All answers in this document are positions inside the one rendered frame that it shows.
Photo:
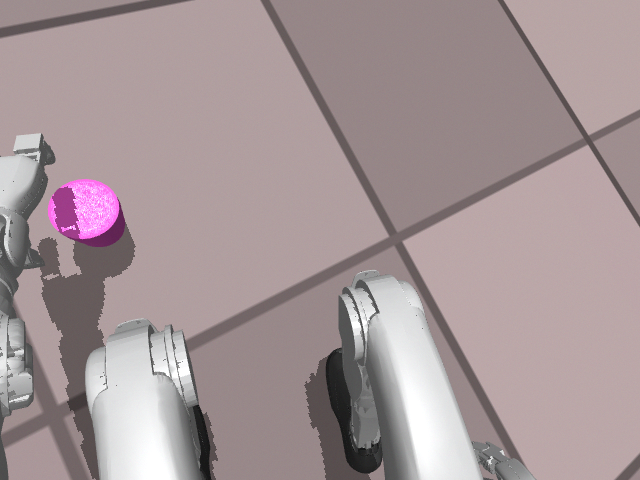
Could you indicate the right robot hand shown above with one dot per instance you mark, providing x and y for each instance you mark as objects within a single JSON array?
[{"x": 494, "y": 461}]

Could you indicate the cup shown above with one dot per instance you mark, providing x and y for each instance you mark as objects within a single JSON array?
[{"x": 87, "y": 211}]

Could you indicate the left robot hand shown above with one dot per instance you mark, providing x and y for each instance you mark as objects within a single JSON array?
[{"x": 23, "y": 182}]

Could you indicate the left robot foot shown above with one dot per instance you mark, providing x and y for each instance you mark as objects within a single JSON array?
[{"x": 204, "y": 443}]

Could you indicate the right robot foot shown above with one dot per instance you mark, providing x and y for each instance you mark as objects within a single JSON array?
[{"x": 360, "y": 459}]

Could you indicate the left robot arm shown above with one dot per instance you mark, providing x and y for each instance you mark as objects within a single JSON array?
[{"x": 16, "y": 356}]

